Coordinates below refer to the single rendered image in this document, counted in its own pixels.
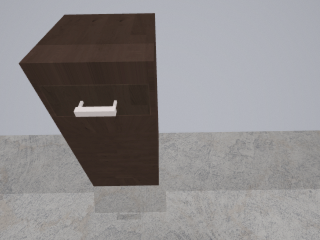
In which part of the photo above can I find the drawer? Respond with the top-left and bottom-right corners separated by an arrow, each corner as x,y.
40,83 -> 151,116

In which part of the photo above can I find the cabinet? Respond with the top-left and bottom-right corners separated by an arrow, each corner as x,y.
19,13 -> 159,187

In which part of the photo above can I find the handle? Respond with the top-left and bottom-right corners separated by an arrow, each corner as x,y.
74,100 -> 117,117

